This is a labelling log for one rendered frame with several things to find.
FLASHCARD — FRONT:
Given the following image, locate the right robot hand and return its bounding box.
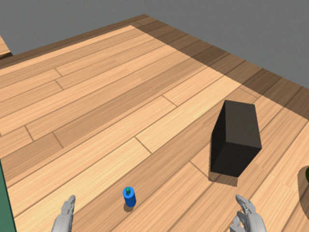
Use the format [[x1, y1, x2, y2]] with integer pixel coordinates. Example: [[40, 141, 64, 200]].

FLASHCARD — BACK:
[[229, 194, 267, 232]]

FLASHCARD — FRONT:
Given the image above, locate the left robot hand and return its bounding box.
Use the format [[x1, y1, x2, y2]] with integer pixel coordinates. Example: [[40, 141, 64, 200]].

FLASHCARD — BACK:
[[51, 195, 75, 232]]

